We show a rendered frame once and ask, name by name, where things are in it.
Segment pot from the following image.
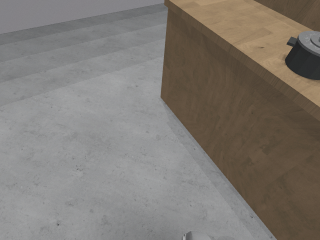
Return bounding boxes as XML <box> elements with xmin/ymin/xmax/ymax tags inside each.
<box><xmin>285</xmin><ymin>36</ymin><xmax>320</xmax><ymax>80</ymax></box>

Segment lid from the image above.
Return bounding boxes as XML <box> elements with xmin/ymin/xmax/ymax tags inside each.
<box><xmin>297</xmin><ymin>31</ymin><xmax>320</xmax><ymax>57</ymax></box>

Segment robot right thigh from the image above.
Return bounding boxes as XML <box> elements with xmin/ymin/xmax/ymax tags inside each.
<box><xmin>181</xmin><ymin>230</ymin><xmax>211</xmax><ymax>240</ymax></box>

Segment table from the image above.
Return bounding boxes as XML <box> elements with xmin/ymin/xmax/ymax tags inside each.
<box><xmin>160</xmin><ymin>0</ymin><xmax>320</xmax><ymax>240</ymax></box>

